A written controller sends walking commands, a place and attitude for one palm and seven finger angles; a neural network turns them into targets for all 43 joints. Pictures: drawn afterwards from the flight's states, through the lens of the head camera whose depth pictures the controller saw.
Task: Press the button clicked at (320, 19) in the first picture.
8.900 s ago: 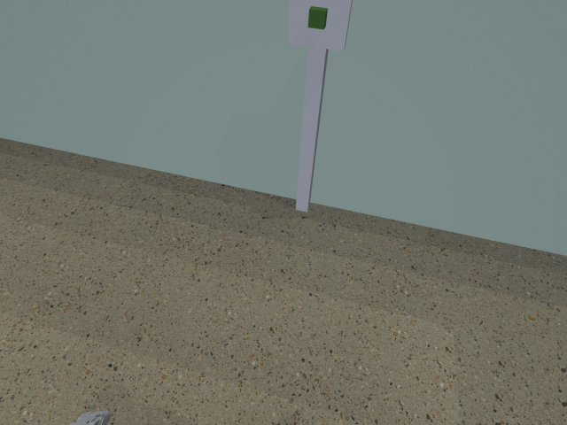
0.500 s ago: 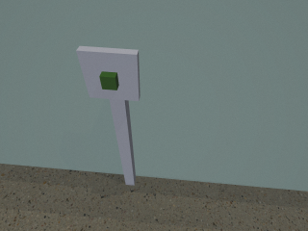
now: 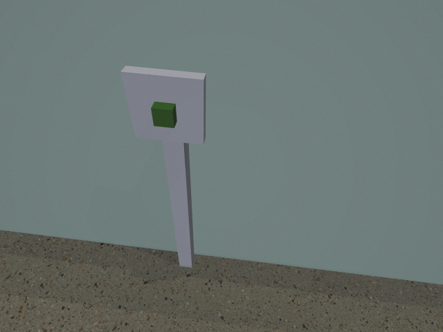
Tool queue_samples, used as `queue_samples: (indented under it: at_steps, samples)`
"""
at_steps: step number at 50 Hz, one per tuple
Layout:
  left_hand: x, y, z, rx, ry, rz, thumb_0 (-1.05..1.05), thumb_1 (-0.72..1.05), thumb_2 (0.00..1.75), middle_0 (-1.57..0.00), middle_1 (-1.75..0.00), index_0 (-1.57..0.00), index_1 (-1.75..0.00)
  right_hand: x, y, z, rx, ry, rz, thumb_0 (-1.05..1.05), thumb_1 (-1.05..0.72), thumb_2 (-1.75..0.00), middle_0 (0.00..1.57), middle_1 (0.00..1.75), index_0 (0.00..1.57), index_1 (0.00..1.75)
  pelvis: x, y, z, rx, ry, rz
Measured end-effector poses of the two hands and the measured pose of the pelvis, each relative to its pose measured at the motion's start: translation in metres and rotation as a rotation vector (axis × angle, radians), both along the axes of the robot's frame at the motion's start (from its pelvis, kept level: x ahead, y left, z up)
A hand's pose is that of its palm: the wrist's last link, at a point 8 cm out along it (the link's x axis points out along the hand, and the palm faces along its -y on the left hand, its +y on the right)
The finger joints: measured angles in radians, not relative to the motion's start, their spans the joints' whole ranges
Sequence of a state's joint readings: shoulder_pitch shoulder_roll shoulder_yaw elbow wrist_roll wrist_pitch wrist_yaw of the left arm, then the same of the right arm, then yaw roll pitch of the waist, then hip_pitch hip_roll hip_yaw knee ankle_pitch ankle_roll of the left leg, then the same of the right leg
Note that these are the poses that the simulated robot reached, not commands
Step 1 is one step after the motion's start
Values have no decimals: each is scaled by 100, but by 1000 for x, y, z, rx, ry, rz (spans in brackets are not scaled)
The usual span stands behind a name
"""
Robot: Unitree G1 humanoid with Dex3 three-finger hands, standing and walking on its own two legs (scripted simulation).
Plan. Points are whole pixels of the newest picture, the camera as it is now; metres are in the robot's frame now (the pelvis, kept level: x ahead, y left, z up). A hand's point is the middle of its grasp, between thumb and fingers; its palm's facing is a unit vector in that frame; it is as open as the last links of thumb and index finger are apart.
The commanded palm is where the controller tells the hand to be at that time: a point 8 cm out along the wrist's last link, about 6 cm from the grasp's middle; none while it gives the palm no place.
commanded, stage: shuffle to correct the standing spot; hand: left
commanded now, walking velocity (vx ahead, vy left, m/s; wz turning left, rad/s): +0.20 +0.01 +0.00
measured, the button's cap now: (164, 114) +0.54 +0.18 +0.12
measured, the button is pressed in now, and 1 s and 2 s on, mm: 0 0 0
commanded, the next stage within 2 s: come to a stop and stand still in 0.10 s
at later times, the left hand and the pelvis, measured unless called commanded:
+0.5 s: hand out of the picture +0.03 +0.15 -0.18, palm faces +0.04 -0.99 -0.16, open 7.3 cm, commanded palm none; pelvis +0.04 +0.00 +0.00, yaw +0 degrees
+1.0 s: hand out of the picture +0.02 +0.18 -0.16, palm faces +0.00 -0.97 -0.24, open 7.3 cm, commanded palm none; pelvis +0.01 +0.00 +0.00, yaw -1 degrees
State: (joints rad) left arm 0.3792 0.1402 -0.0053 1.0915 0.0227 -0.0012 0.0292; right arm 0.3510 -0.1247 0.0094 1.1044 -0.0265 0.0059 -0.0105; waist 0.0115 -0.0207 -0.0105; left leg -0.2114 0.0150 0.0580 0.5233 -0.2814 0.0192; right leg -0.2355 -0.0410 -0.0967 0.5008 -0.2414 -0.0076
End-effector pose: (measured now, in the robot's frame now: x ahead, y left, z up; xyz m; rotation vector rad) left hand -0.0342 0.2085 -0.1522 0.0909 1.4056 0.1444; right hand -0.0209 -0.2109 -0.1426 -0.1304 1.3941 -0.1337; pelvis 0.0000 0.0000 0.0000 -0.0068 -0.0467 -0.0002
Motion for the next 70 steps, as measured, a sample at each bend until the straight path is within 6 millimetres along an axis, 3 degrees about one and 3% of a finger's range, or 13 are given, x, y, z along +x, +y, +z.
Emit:
queue_samples:
  at_steps: [6,10,20,23,26,36,46,61,70]
  samples:
    - [-13,-1,-7,-22,41,34,1,91,90,-20,-30,-20,-30,-8,5,-1,-9,35,-14,1,-90,-90,20,30,19,30,8,4,-4,-7,4,3]
    - [-10,2,-8,-33,65,38,1,91,90,-20,-30,-20,-30,-7,11,-1,-11,44,-33,1,-90,-90,20,30,19,30,18,8,-5,-6,10,1]
    - [39,-4,-1,-9,11,16,1,91,90,-19,-30,-20,-30,20,23,-5,21,38,-52,1,-90,-90,20,30,19,30,42,5,-3,3,14,-6]
    - [54,-7,1,-5,-13,0,1,92,90,-19,-30,-20,-30,34,24,-4,26,16,-46,1,-91,-89,20,30,19,30,41,3,0,5,16,-6]
    - [56,-3,3,15,-11,-5,3,93,90,-20,-30,-20,-30,35,17,-4,15,27,-43,3,-93,-89,20,30,20,30,38,1,1,8,16,-7]
    - [52,11,4,50,-48,-44,1,92,90,-20,-30,-20,-30,39,-9,-3,-20,-49,-26,2,-92,-89,20,30,19,30,17,2,-4,0,19,-8]
    - [54,25,19,97,-77,-62,1,91,90,-20,-30,-20,-30,44,-10,-8,11,-101,6,1,-92,-90,20,30,19,30,12,2,-1,17,18,-14]
    - [56,-4,16,56,-11,-58,1,92,90,-20,-30,-20,-30,26,-13,-8,35,21,-3,1,-91,-90,20,30,19,30,25,-14,2,22,34,-16]
    - [64,-15,13,46,4,-49,1,92,90,-20,-30,-20,-30,35,-18,-7,31,42,-11,1,-91,-90,20,30,19,30,37,-23,2,19,34,-15]
